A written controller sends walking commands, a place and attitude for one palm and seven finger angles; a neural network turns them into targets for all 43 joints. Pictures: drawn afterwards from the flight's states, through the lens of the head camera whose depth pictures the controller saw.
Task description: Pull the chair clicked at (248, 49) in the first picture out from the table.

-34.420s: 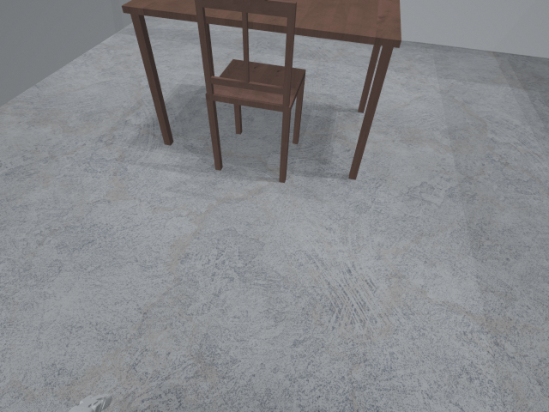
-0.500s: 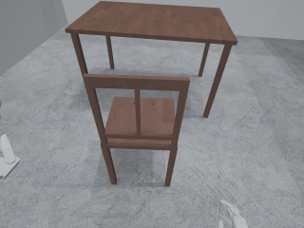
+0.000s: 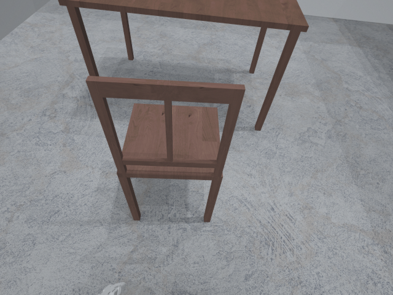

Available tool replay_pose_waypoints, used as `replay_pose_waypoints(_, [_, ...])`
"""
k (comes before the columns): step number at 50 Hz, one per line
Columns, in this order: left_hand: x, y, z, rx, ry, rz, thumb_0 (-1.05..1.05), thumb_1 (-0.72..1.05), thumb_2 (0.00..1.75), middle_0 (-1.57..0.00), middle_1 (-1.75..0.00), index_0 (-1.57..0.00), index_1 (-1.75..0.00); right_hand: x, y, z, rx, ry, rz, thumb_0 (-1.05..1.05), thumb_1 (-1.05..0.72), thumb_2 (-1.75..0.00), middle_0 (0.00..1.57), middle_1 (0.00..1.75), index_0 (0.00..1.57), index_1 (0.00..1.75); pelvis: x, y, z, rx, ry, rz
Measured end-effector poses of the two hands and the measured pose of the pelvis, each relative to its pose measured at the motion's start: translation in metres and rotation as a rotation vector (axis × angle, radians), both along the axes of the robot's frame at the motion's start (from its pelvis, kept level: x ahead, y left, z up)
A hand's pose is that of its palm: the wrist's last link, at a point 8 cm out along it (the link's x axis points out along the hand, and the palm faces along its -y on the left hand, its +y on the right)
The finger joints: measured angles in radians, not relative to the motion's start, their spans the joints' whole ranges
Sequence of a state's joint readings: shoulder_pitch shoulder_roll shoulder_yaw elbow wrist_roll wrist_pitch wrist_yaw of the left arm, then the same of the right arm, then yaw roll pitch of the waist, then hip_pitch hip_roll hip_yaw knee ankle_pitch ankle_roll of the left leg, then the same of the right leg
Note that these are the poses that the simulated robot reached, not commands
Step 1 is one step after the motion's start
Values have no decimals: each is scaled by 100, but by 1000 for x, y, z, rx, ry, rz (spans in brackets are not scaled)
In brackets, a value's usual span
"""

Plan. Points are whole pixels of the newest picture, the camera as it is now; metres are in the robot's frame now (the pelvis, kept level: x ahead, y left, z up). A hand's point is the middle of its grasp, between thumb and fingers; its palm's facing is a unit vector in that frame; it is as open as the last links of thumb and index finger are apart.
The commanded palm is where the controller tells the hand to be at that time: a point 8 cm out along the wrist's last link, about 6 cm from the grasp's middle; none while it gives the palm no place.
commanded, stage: let the arm hang, fingers relaxed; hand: left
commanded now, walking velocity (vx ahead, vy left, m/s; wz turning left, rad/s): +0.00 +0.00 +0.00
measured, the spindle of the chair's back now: (169, 133) +0.57 +0.09 -0.08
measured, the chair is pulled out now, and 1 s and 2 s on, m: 0.60 0.60 0.60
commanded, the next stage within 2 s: look to check the result in 0.82 s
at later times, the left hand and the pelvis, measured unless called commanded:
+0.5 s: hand out of the picture -0.02 +0.18 -0.16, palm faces +0.03 -0.97 -0.24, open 7.3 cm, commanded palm none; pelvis -0.01 -0.01 +0.01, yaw +0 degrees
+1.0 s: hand out of the picture -0.02 +0.15 -0.17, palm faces +0.03 -0.98 -0.17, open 7.3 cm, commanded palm none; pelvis -0.01 -0.01 +0.01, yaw +0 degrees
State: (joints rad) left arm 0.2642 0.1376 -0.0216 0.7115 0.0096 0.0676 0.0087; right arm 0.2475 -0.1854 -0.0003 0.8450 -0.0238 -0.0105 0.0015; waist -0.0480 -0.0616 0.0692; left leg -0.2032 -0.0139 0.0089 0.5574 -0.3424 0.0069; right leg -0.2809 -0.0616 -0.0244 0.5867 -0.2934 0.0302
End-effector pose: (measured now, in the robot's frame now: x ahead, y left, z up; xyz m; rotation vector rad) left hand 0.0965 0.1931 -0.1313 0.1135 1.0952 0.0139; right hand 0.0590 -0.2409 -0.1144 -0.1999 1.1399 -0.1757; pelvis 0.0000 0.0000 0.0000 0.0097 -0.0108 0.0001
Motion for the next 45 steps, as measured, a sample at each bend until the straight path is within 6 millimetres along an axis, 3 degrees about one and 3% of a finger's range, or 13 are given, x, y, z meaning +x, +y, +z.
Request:
replay_pose_waypoints(2, [-7,1,-4,-22,-5,78,-4,96,90,-20,-30,-20,-30,-18,3,0,-5,72,7,1,-90,-90,20,30,20,30,-2,-3,2,-9,-5,11])
replay_pose_waypoints(7, [-30,21,-3,45,60,83,-6,97,90,-20,-30,-21,-30,-52,10,-7,22,177,-15,1,-90,-90,20,30,20,30,-4,-5,6,-22,-19,11])
replay_pose_waypoints(15, [-81,50,10,165,209,111,-2,93,90,-20,-30,-20,-30,-82,25,-24,109,234,-48,1,-90,-90,20,30,20,30,-8,-5,8,-15,-27,2])
replay_pose_waypoints(23, [-117,38,9,160,294,126,0,92,90,-19,-30,-20,-30,-95,27,-29,136,266,-54,1,-90,-90,20,30,20,30,-13,-9,9,-8,-27,-7])
replay_pose_waypoints(33, [-126,-1,-6,64,322,112,0,92,90,-20,-30,-20,-30,-103,19,-23,106,279,-71,1,-91,-90,19,30,20,30,-15,-14,9,-8,-25,-12])
replay_pose_waypoints(45, [-125,-1,-6,63,328,121,0,92,90,-20,-30,-20,-30,-108,27,-23,118,302,-83,1,-91,-90,19,30,20,30,-13,-15,9,-11,-20,-8])
